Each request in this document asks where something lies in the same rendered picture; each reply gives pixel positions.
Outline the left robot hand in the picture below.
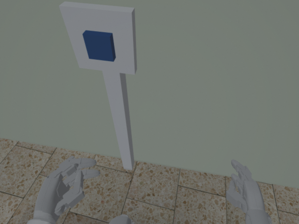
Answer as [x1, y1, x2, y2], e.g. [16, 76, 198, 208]
[33, 155, 100, 223]

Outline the right robot hand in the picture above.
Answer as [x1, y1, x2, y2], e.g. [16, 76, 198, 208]
[226, 159, 265, 213]

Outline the robot right forearm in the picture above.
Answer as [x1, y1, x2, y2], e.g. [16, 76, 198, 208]
[245, 209, 272, 224]

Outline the panel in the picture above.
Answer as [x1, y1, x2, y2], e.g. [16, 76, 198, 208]
[59, 1, 137, 170]

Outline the button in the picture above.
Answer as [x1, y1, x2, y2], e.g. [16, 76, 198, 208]
[83, 30, 116, 62]

